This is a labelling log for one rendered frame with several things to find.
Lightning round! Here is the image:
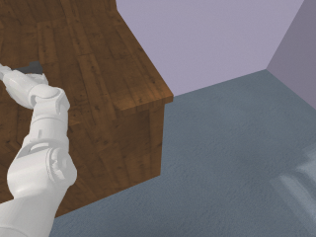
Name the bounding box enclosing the robot left forearm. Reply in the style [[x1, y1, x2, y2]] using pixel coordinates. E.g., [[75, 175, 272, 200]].
[[7, 84, 70, 195]]

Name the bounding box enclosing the left robot hand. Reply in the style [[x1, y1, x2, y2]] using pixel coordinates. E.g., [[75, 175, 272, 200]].
[[0, 63, 48, 110]]

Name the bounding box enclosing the counter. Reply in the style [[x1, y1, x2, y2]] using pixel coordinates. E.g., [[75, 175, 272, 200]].
[[0, 0, 174, 218]]

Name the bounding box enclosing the robot left upper arm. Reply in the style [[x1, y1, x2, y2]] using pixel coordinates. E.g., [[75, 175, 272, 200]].
[[0, 147, 77, 237]]

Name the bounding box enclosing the tap lever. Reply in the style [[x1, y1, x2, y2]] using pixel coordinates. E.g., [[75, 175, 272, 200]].
[[11, 60, 43, 75]]

